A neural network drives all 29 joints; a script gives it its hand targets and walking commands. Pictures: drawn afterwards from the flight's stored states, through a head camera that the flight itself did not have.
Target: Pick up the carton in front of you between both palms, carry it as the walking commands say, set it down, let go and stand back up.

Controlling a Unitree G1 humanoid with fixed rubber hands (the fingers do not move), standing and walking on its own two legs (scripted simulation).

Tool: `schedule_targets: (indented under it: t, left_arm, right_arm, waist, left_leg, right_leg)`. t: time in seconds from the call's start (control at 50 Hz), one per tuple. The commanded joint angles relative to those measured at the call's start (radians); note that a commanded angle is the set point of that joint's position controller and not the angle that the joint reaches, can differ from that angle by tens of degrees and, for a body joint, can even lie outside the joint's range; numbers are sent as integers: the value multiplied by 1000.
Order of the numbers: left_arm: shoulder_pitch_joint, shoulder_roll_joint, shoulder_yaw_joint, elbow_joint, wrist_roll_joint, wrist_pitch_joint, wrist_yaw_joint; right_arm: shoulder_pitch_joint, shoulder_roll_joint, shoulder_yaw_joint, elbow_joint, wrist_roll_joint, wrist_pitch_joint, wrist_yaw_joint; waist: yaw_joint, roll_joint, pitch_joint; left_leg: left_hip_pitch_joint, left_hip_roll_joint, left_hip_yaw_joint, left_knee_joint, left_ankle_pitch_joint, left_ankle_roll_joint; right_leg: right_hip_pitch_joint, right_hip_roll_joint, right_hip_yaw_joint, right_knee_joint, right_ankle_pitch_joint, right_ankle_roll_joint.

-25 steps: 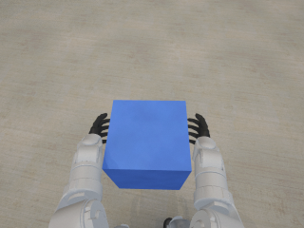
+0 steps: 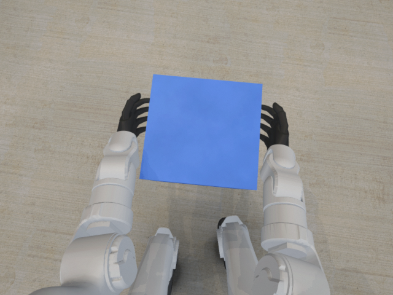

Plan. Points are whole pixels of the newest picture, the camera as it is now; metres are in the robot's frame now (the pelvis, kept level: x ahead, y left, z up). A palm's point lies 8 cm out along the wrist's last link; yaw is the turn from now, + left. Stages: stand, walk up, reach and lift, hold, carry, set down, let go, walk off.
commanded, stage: set down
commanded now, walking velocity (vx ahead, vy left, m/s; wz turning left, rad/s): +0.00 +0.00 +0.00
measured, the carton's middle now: (201, 142) +0.43 -0.03 -0.15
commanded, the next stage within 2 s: none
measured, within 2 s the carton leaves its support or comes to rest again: rests again in 1.86 s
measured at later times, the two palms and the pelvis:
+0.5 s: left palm (149, 136) +0.48 +0.11 -0.23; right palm (258, 152) +0.42 -0.19 -0.24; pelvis -0.03 -0.01 -0.12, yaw +2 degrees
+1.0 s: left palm (162, 139) +0.51 +0.09 -0.39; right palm (251, 155) +0.45 -0.20 -0.37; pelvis -0.05 +0.00 -0.22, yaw +2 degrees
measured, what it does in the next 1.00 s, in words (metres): lowers itself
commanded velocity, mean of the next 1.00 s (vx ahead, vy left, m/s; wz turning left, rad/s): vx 0.00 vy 0.00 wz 0.00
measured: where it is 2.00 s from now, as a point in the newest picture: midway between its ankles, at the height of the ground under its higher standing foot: (199, 267)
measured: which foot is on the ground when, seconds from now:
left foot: down 0.00-1.00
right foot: down 0.00-1.00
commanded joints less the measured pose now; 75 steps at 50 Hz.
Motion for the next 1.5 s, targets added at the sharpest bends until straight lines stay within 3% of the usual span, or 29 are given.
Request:
schedule_targets:
  t: [0.0, 0.14, 0.34, 0.58, 0.72, 0.9, 0.94, 1.06, 1.24, 1.48]
  left_arm:
    - [-539, -935, -516, 45, -88, -25, -221]
    - [-621, -881, -521, 57, -108, -57, -192]
    - [-771, -807, -563, 61, -167, -61, -179]
    - [-948, -694, -475, 204, -165, -49, -190]
    - [-1042, -635, -463, 274, -177, -51, -181]
    - [-1167, -568, -535, 299, -245, -67, -139]
    - [-1210, -559, -553, 260, -259, -78, -130]
    - [-1206, -591, -576, 241, -236, -82, -105]
    - [-1148, -573, -553, 292, -238, -101, -106]
    - [-1164, -433, -486, 364, -200, -118, -118]
  right_arm:
    - [-525, 874, 576, 148, 80, 10, 236]
    - [-592, 852, 559, 148, 102, -14, 204]
    - [-756, 813, 590, 97, 160, -19, 138]
    - [-964, 728, 495, 120, 167, -10, 98]
    - [-1066, 645, 433, 137, 172, -19, 104]
    - [-1173, 544, 395, 157, 227, -40, 123]
    - [-1160, 584, 389, 176, 256, -44, 132]
    - [-1125, 600, 324, 259, 277, -29, 189]
    - [-1085, 539, 277, 302, 244, -50, 205]
    - [-1084, 468, 205, 371, 221, -72, 192]
  waist:
    - [-19, 18, -784]
    - [-21, 12, -888]
    - [-31, 0, -1013]
    - [-42, -23, -959]
    - [-70, 9, -928]
    - [-130, 84, -917]
    - [-123, 96, -917]
    - [-121, 216, -829]
    - [-146, 171, -713]
    - [-117, 136, -532]
  left_leg:
    - [163, -52, 61, -146, 297, -38]
    - [40, -64, 77, -12, 318, -41]
    - [-141, -84, 112, 162, 234, -39]
    - [-370, -83, 140, 321, 83, -13]
    - [-401, -73, 135, 404, 78, -8]
    - [-331, -53, 108, 518, 161, -20]
    - [-323, -48, 107, 533, 176, -21]
    - [-256, -35, 87, 565, 320, -21]
    - [-312, -32, 48, 590, 359, -13]
    - [-484, -28, 57, 602, 208, 11]
  right_leg:
    - [543, 104, -157, 48, 256, -39]
    - [439, 106, -157, 170, 288, -20]
    - [413, 109, -165, 330, 279, 6]
    - [331, 105, -185, 473, 183, 18]
    - [231, 93, -209, 567, 174, 15]
    - [115, 63, -238, 699, 224, 15]
    - [92, 63, -238, 721, 238, 14]
    - [-105, 62, -230, 766, 258, 9]
    - [-195, 57, -229, 788, 249, 8]
    - [-204, 51, -203, 802, 191, -2]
